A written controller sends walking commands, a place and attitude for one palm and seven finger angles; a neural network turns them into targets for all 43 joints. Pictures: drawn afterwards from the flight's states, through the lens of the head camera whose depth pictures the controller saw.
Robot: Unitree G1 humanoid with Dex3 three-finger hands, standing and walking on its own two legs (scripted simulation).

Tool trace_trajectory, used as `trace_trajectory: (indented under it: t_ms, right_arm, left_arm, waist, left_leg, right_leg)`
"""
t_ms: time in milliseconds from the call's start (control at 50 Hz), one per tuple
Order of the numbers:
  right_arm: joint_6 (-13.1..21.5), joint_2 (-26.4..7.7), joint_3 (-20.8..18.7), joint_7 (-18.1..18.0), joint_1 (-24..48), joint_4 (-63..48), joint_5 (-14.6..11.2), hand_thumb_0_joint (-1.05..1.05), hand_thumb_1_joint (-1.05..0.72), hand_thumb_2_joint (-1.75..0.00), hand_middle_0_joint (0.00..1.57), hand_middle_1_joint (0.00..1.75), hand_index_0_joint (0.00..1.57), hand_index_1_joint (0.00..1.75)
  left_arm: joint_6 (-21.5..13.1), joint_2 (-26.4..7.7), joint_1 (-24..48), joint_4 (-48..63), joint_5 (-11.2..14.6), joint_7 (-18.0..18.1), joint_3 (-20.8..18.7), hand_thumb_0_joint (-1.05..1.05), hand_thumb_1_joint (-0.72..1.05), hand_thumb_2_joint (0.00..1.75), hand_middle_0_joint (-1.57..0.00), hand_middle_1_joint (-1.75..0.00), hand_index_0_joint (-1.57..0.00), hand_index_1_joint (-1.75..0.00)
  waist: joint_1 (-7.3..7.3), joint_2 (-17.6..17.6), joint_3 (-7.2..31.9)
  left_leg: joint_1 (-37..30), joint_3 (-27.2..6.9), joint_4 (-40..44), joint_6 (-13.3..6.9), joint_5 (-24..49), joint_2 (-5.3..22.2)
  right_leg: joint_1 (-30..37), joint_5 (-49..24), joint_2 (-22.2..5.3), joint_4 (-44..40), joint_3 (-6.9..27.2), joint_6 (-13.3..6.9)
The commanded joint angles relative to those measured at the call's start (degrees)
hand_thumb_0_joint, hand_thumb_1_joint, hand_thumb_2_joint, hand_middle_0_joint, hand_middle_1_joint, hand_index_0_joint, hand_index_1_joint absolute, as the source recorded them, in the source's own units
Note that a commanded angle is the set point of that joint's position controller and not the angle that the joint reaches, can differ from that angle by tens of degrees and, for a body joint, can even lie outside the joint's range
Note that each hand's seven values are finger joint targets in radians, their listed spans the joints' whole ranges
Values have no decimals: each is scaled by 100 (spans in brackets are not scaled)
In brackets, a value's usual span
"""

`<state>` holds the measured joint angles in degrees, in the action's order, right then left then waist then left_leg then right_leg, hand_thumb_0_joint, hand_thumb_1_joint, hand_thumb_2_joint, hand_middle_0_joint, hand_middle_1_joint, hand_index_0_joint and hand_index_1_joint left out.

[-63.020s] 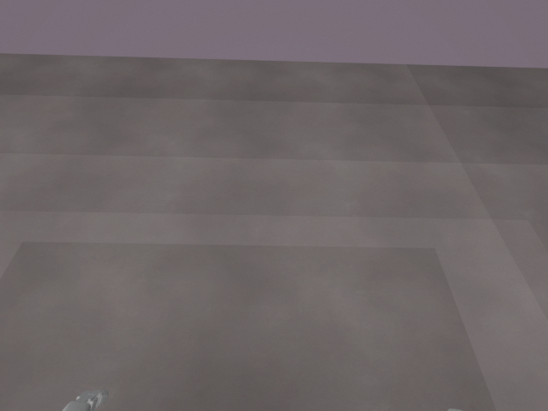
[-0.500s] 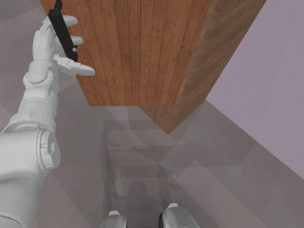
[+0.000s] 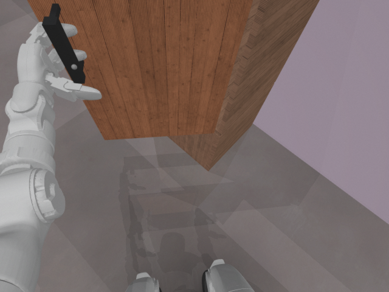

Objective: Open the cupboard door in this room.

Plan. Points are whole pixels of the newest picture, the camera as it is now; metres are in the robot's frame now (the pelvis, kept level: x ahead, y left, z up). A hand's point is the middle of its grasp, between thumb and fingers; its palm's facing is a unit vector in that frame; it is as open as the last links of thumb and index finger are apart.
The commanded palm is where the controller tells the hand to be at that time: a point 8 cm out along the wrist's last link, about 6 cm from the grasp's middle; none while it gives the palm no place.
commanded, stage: move the hooked fingers beside the handle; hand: left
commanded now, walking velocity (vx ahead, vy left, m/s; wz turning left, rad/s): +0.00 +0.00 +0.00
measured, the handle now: (68, 46) +0.59 +0.18 +0.11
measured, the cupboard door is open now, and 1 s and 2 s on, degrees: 49 49 49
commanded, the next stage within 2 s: slide the fingers in behind the handle in 1.72 s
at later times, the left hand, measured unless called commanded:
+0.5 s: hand (61, 67) +0.54 +0.19 +0.11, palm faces -0.02 -1.00 -0.01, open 13.9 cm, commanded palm +0.52 +0.24 +0.11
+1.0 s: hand (43, 69) +0.53 +0.22 +0.11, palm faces -0.01 -1.00 +0.00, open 14.0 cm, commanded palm +0.51 +0.27 +0.11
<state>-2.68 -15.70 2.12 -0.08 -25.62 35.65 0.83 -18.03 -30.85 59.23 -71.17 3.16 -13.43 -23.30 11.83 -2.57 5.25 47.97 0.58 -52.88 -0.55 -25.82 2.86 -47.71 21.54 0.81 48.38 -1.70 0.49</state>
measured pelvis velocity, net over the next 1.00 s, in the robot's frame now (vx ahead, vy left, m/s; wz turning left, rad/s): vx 0.01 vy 0.00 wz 0.00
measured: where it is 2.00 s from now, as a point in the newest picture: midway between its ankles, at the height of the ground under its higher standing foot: outside the picture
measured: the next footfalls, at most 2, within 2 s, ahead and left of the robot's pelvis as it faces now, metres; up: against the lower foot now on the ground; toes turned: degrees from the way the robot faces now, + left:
none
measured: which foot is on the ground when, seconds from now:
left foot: down 0.00-1.00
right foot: down 0.00-1.00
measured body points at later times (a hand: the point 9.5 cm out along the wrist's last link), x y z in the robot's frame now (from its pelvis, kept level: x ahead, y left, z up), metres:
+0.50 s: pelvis +0.00 +0.00 +0.00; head +0.14 +0.02 +0.43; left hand +0.53 +0.25 +0.11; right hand -0.02 -0.27 -0.11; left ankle -0.02 +0.11 -0.69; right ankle +0.01 -0.13 -0.69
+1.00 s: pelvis +0.01 +0.00 +0.00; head +0.13 +0.02 +0.43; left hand +0.52 +0.27 +0.11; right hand -0.02 -0.27 -0.10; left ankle -0.02 +0.11 -0.69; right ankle +0.01 -0.13 -0.69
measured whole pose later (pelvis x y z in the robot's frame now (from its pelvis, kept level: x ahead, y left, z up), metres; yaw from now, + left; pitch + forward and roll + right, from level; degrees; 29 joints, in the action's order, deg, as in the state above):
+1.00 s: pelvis +0.01 +0.00 +0.00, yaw +0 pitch +21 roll -3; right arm -4.4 -16.5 2.7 -1.4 -24.9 34.8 0.2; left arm -16.5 -37.6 57.1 -71.1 4.8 -21.0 -26.0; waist 11.7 -2.3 5.5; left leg 48.1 -0.1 -53.3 -0.6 -26.4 3.3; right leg -47.2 21.6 1.4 47.5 -2.2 0.5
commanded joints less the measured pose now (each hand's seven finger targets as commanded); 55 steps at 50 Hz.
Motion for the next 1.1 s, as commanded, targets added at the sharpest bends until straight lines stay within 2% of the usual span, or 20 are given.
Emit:
trace_trajectory:
  t_ms: [0, 40, 60, 140, 180, 200, 240, 280, 480, 520, 620, 660, 700, 740, 780, 840, 900, 920, 1000, 1080]
  right_arm:
    - [49, -1044, -381, -123, -1069, -199, 5, 0, -90, -90, 20, 30, 20, 30]
    - [31, -1086, -375, -150, -1099, -192, -6, 0, -90, -90, 20, 30, 20, 30]
    - [37, -1084, -364, -159, -1086, -225, -3, 0, -90, -90, 20, 30, 20, 30]
    - [19, -1079, -376, -163, -1101, -168, -1, 0, -90, -90, 20, 30, 20, 30]
    - [26, -1077, -381, -167, -1095, -148, 6, 0, -90, -90, 20, 30, 20, 30]
    - [21, -1075, -383, -169, -1107, -125, 3, 0, -90, -90, 20, 30, 20, 30]
    - [2, -1103, -370, -175, -1109, -122, 1, 0, -90, -90, 20, 30, 20, 30]
    - [9, -1120, -359, -191, -1123, -128, 12, 0, -90, -90, 20, 30, 20, 30]
    - [-56, -1118, -353, -184, -1103, -254, -9, 0, -90, -90, 20, 30, 20, 30]
    - [-62, -1103, -356, -185, -1068, -258, -26, 0, -90, -90, 20, 30, 20, 30]
    - [-85, -1143, -336, -225, -1088, -241, -38, 0, -90, -90, 20, 30, 20, 30]
    - [-66, -1116, -343, -224, -1109, -229, -30, 0, -90, -90, 20, 30, 20, 30]
    - [-69, -1142, -355, -219, -1124, -207, -24, 0, -90, -90, 20, 30, 20, 30]
    - [-81, -1145, -343, -223, -1094, -215, -33, 0, -90, -90, 20, 30, 20, 30]
    - [-93, -1151, -345, -226, -1090, -240, -30, 0, -90, -90, 20, 30, 20, 30]
    - [-107, -1147, -352, -210, -1067, -247, -27, 0, -90, -90, 20, 30, 20, 30]
    - [-128, -1171, -337, -246, -1059, -273, -41, 0, -90, -90, 20, 30, 20, 30]
    - [-122, -1153, -328, -235, -1015, -305, -51, 0, -90, -90, 20, 30, 20, 30]
    - [-113, -1158, -337, -252, -1008, -260, -53, 0, -90, -90, 20, 30, 20, 30]
    - [-106, -1155, -330, -249, -991, -249, -56, 0, -90, -90, 20, 30, 20, 30]
  left_arm:
    - [-395, -1450, 2640, 1216, 145, -80, -76, 0, -50, 30, -30, -120, -30, -120]
    - [-340, -1717, 2636, 1159, 151, -132, -221, 0, -50, 30, -30, -120, -30, -120]
    - [-360, -1719, 2698, 1269, 178, -156, -217, 0, -50, 30, -30, -120, -30, -120]
    - [-305, -1480, 2773, 1246, 184, -250, 17, 0, -50, 30, -30, -120, -30, -120]
    - [-348, -1422, 2886, 1392, 238, -276, 41, 0, -50, 30, -30, -120, -30, -120]
    - [-318, -1408, 2770, 1248, 242, -285, 36, 0, -50, 30, -30, -120, -30, -120]
    - [-250, -1583, 2784, 1071, 211, -278, -58, 0, -50, 30, -30, -120, -30, -120]
    - [-273, -1850, 2904, 1197, 171, -256, -207, 0, -50, 30, -30, -120, -30, -120]
    - [-301, -2204, 2648, 1421, 198, -405, -427, 0, -50, 30, -30, -120, -30, -120]
    - [-245, -1955, 2456, 1284, 230, -465, -257, 0, -50, 30, -30, -120, -30, -120]
    - [-195, -2179, 2465, 1141, 239, -584, -335, 0, -50, 30, -30, -120, -30, -120]
    - [-247, -1941, 2643, 1301, 264, -612, -157, 0, -50, 30, -30, -120, -30, -120]
    - [-256, -2156, 2505, 1285, 296, -634, -357, 0, -50, 30, -30, -120, -30, -120]
    - [-210, -2105, 2450, 1197, 314, -679, -300, 0, -50, 30, -30, -120, -30, -120]
    - [-234, -2271, 2381, 1295, 305, -690, -430, 0, -50, 30, -30, -120, -30, -120]
    - [-203, -2093, 2379, 1268, 304, -706, -292, 0, -50, 30, -30, -120, -30, -120]
    - [-229, -2507, 2342, 1236, 298, -726, -570, 0, -50, 30, -30, -120, -30, -120]
    - [-202, -2255, 2296, 1202, 319, -759, -374, 0, -50, 30, -30, -120, -30, -120]
    - [-268, -2333, 2375, 1336, 324, -802, -401, 0, -50, 30, -30, -120, -30, -120]
    - [-204, -1982, 2431, 1244, 400, -872, -157, 0, -50, 30, -30, -120, -30, -120]
  waist:
    - [49, -516, 2742]
    - [30, -416, 2673]
    - [28, -599, 2731]
    - [118, -602, 2671]
    - [134, -825, 2847]
    - [127, -693, 2752]
    - [145, -528, 2561]
    - [123, -688, 2697]
    - [11, -775, 2953]
    - [37, -735, 2767]
    - [53, -622, 2643]
    - [114, -821, 2699]
    - [50, -740, 2861]
    - [76, -627, 2690]
    - [-22, -863, 2857]
    - [15, -792, 2700]
    - [-29, -634, 2757]
    - [31, -658, 2690]
    - [7, -878, 2774]
    - [93, -844, 2596]
  left_leg:
    - [-1940, -249, 379, -86, 2619, -168]
    - [-1784, -254, 420, -97, 2517, -162]
    - [-1864, -238, 404, -102, 2602, -178]
    - [-2022, -302, 396, -75, 2642, -137]
    - [-2289, -339, 351, -50, 2899, -121]
    - [-2216, -344, 340, -52, 2864, -113]
    - [-1932, -324, 370, -78, 2583, -132]
    - [-1964, -329, 348, -80, 2641, -133]
    - [-2062, -303, 335, -61, 2999, -114]
    - [-1980, -253, 339, -74, 2894, -122]
    - [-1807, -271, 374, -89, 2703, -128]
    - [-2048, -295, 344, -90, 2859, -125]
    - [-2094, -311, 347, -70, 2940, -103]
    - [-1954, -290, 356, -83, 2859, -104]
    - [-2081, -294, 338, -61, 3036, -104]
    - [-2059, -300, 351, -60, 2928, -106]
    - [-1863, -282, 348, -86, 2891, -122]
    - [-1833, -245, 360, -95, 2777, -134]
    - [-2078, -295, 337, -61, 2892, -103]
    - [-2152, -328, 363, -55, 2822, -88]
  right_leg:
    - [1201, -2243, 235, -390, -25, -119]
    - [1311, -2212, 235, -389, -23, -124]
    - [1298, -2278, 236, -378, -11, -138]
    - [1063, -2147, 236, -405, -57, -124]
    - [947, -2216, 242, -377, -64, -134]
    - [929, -2183, 244, -385, -77, -133]
    - [998, -2074, 241, -413, -66, -118]
    - [1007, -2110, 229, -383, -46, -126]
    - [1297, -2473, 255, -341, -45, -128]
    - [1256, -2446, 255, -389, -38, -116]
    - [1275, -2317, 248, -399, -35, -119]
    - [1124, -2338, 263, -390, -46, -141]
    - [1225, -2393, 266, -390, -50, -128]
    - [1227, -2385, 259, -404, -47, -116]
    - [1242, -2463, 256, -362, -44, -139]
    - [1170, -2344, 264, -397, -65, -130]
    - [1394, -2465, 256, -375, -26, -129]
    - [1346, -2425, 256, -404, -23, -111]
    - [1189, -2335, 260, -387, -49, -134]
    - [957, -2145, 273, -423, -90, -126]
